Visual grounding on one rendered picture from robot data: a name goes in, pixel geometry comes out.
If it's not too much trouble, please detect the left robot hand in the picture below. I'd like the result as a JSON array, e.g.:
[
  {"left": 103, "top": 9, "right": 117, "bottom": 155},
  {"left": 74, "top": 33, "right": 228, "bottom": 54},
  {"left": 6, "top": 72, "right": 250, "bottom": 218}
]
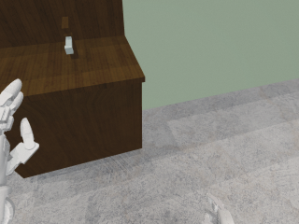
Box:
[{"left": 0, "top": 78, "right": 39, "bottom": 187}]

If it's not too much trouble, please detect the tap lever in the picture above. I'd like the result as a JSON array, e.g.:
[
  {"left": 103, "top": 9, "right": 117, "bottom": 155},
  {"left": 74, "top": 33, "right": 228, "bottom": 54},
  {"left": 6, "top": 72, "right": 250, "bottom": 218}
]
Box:
[{"left": 64, "top": 36, "right": 74, "bottom": 54}]

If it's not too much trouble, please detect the right robot hand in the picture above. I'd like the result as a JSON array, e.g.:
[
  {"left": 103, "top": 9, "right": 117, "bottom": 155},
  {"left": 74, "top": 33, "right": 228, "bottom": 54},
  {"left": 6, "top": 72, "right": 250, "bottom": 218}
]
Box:
[{"left": 201, "top": 192, "right": 235, "bottom": 224}]

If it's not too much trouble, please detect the robot left forearm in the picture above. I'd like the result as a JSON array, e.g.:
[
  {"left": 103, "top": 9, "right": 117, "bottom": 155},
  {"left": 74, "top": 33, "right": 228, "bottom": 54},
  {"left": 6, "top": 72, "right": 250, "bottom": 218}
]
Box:
[{"left": 0, "top": 185, "right": 15, "bottom": 224}]

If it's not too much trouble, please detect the counter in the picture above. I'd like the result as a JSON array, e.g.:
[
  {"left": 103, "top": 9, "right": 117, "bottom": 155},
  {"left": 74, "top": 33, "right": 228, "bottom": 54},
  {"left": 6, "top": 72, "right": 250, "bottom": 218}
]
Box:
[{"left": 0, "top": 0, "right": 146, "bottom": 178}]

